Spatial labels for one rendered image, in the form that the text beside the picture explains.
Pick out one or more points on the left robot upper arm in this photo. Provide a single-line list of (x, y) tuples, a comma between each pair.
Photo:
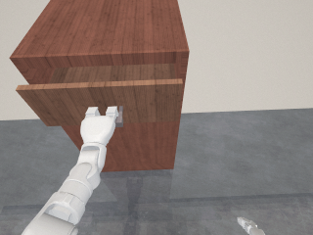
[(48, 224)]

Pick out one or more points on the handle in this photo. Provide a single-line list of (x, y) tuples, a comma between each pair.
[(119, 120)]

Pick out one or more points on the right robot hand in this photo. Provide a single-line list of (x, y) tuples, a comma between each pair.
[(249, 226)]

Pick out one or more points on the robot left forearm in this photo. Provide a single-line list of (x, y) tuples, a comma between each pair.
[(69, 202)]

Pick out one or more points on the drawer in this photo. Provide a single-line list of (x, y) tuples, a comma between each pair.
[(147, 93)]

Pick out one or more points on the left robot hand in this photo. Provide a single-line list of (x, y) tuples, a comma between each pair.
[(97, 128)]

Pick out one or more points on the cabinet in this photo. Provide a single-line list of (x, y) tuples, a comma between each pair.
[(99, 33)]

